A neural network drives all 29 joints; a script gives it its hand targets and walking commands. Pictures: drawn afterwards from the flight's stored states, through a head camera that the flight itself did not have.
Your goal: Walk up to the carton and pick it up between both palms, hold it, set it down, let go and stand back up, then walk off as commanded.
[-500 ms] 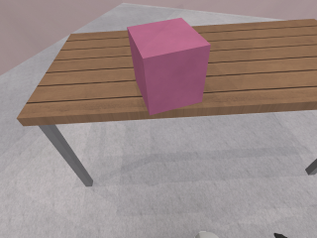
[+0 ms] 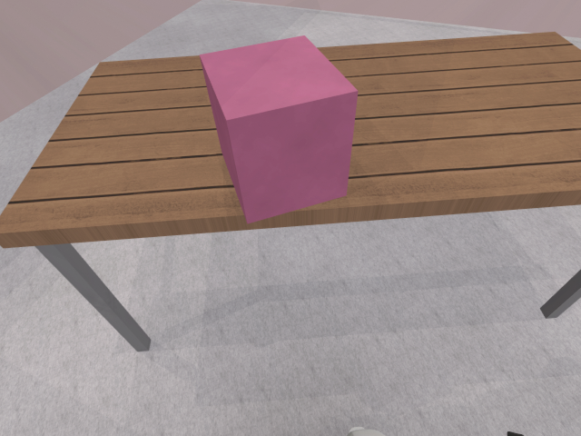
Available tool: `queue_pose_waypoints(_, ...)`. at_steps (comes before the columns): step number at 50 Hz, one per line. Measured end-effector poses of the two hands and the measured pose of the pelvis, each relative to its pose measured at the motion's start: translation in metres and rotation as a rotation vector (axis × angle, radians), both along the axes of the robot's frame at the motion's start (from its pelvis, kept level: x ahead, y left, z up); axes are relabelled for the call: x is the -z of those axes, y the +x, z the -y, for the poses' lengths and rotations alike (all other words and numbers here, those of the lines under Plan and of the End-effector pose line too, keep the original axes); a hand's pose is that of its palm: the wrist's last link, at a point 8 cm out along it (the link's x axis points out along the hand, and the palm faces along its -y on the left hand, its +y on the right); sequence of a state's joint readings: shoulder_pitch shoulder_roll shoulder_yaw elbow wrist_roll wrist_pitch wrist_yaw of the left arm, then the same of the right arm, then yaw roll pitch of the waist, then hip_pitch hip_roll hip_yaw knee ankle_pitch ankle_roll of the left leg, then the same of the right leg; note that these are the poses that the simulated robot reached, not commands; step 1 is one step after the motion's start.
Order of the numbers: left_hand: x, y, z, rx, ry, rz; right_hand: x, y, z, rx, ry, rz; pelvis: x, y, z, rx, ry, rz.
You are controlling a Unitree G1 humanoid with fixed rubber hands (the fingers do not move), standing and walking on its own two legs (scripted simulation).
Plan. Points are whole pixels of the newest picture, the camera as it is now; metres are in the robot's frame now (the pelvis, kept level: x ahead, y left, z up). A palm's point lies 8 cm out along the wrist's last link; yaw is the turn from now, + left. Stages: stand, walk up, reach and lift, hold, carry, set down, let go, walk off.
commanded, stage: walk up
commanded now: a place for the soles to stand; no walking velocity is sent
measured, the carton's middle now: (276, 128) +0.65 +0.04 +0.07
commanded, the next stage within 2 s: none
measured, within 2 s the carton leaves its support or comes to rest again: neither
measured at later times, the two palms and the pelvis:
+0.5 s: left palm out of the picture +0.11 +0.33 -0.08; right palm out of the picture +0.13 -0.30 -0.09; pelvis +0.03 +0.01 +0.00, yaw +0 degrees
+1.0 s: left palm out of the picture +0.09 +0.33 -0.07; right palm out of the picture +0.11 -0.31 -0.09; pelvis +0.00 +0.00 +0.00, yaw -1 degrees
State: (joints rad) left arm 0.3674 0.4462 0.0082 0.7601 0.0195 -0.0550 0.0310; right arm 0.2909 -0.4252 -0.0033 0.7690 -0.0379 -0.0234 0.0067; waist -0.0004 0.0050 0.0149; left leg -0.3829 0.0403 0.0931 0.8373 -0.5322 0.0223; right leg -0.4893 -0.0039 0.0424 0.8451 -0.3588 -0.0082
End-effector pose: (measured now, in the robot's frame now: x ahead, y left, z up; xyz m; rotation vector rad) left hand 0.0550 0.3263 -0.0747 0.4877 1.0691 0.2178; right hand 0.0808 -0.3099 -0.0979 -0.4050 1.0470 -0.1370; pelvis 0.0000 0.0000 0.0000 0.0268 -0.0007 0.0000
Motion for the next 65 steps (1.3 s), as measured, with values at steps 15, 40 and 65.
queue_pose_waypoints(15, 0.002, 0.039, 0.001, 0.016, -0.003, 0.001, 0.002, 0.033, 0.0, -0.001, -0.002, -0.01, 0.001, 0.026, 0.0, 0.004, -0.002, -0.034)
queue_pose_waypoints(40, -0.002, 0.036, -0.003, 0.026, -0.009, 0.088, -0.009, 0.036, -0.005, -0.005, -0.009, 0.085, 0.002, 0.007, -0.005, 0.006, -0.008, -0.001)
queue_pose_waypoints(65, 0.005, 0.038, -0.01, 0.028, -0.028, 0.042, -0.008, 0.031, -0.011, 0.005, -0.021, 0.018, 0.0, 0.013, -0.014, 0.009, -0.024, -0.009)
